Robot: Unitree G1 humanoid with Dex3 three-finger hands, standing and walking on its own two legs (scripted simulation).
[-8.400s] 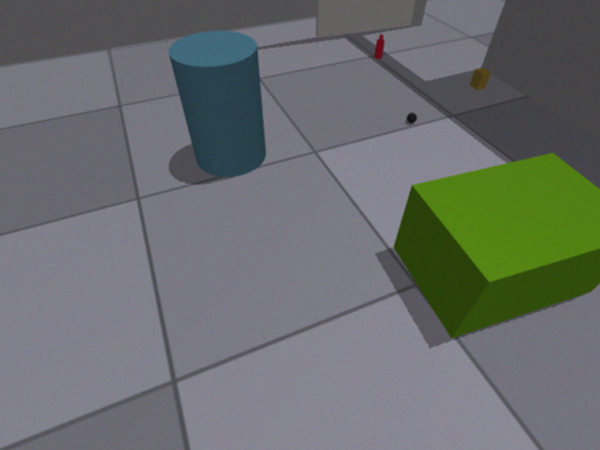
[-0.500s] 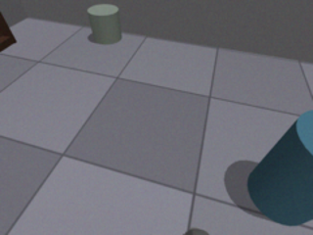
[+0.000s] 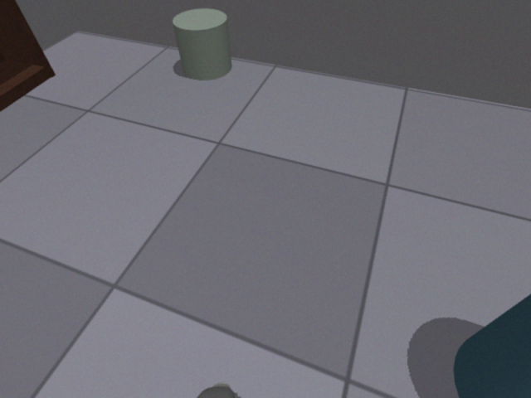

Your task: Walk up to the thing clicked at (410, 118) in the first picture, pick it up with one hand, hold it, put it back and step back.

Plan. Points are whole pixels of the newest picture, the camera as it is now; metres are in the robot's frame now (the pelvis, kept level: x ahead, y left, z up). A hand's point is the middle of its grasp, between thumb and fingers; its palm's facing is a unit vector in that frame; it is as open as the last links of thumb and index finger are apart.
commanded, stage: walk up
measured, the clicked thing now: out of the picture -0.16 -1.80 -0.74
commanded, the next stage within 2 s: stand in 1.38 s
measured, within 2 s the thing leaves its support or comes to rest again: neither
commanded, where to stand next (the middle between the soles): +0.24 +0.02 m, yaw -2 degrees
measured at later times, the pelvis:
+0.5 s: pelvis +0.14 +0.01 -0.02, yaw -1 degrees
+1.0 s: pelvis +0.18 +0.03 +0.00, yaw -1 degrees
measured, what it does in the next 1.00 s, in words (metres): walks ahead: left foot, then right foot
